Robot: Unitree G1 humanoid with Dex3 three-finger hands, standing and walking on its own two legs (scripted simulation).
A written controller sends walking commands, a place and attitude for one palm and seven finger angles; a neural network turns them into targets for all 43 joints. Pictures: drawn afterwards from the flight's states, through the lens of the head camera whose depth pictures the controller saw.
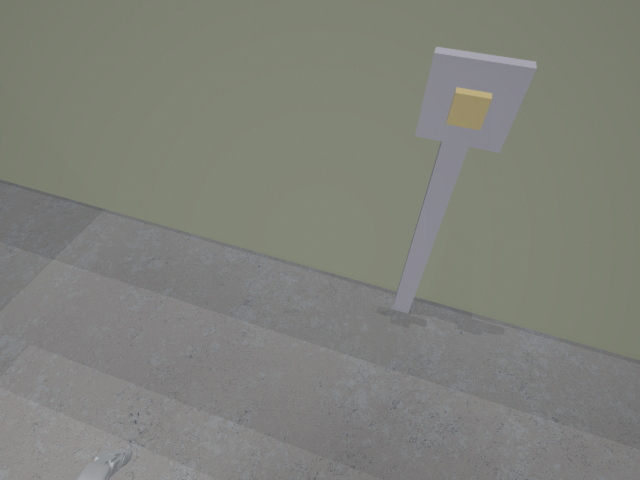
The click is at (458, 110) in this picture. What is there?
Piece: button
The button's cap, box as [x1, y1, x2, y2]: [446, 87, 491, 129]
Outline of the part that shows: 456,87 446,123 480,129 491,99 491,93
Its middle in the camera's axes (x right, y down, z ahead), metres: +0.29 -0.26 +0.77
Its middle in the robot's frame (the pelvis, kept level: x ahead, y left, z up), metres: +0.77 -0.25 +0.07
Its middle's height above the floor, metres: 0.84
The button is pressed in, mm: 0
